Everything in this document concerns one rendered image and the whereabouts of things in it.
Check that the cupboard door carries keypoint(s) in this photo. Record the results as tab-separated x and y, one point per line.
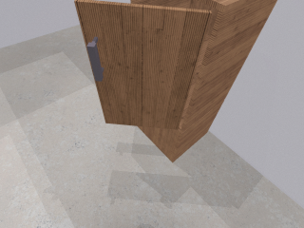
149	55

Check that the handle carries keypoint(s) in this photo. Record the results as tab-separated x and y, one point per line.
95	60

